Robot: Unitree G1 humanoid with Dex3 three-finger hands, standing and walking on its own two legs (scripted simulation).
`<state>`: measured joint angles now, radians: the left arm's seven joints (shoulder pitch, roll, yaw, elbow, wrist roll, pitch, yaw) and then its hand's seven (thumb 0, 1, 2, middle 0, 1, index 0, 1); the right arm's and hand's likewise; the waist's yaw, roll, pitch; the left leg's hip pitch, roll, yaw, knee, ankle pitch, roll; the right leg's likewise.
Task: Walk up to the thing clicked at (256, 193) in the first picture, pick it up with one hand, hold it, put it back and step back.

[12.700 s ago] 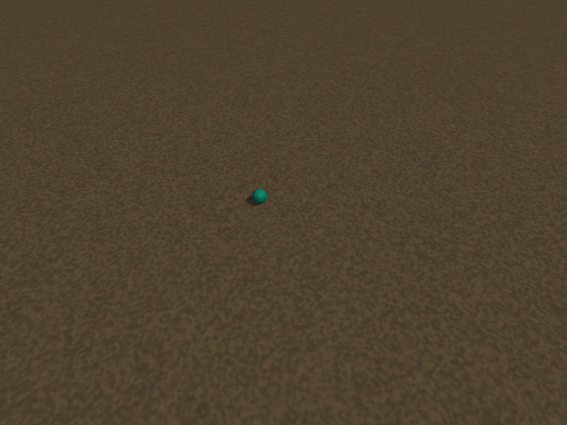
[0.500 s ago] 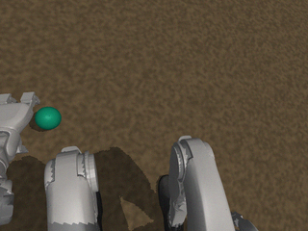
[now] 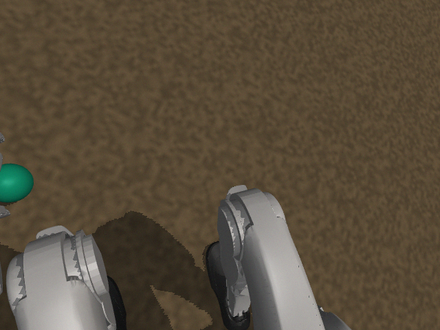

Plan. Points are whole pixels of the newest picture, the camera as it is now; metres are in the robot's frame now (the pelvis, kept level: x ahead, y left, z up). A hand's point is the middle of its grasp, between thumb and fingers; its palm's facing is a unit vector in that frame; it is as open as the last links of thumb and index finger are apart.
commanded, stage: rest palm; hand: left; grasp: from above
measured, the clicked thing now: (9, 182) +0.41 +0.31 -0.26
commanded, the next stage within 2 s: close in 0.68 s
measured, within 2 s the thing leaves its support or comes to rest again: neither
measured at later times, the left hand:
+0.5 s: hand (2, 184) +0.40 +0.31 -0.23, palm faces -0.42 -0.12 -0.90, open 14.3 cm
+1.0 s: hand (6, 184) +0.40 +0.30 -0.24, palm faces -0.43 -0.12 -0.90, open 13.6 cm
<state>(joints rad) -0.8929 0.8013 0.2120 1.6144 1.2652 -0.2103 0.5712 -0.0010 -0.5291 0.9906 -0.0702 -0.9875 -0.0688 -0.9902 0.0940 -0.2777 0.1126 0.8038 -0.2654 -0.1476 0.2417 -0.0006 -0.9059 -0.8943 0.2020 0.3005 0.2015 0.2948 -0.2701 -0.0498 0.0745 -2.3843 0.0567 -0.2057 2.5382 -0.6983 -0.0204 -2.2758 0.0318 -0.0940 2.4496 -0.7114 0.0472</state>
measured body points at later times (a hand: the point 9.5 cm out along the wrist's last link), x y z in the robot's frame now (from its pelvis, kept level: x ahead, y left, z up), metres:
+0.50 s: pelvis +0.00 +0.00 -0.01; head +0.24 +0.10 +0.36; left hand +0.42 +0.31 -0.18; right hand +0.08 -0.27 -0.09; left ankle +0.07 +0.14 -0.26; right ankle +0.09 -0.12 -0.26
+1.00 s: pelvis +0.00 +0.00 -0.01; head +0.25 +0.11 +0.35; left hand +0.42 +0.31 -0.19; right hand +0.05 -0.26 -0.08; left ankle +0.07 +0.14 -0.26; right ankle +0.09 -0.12 -0.26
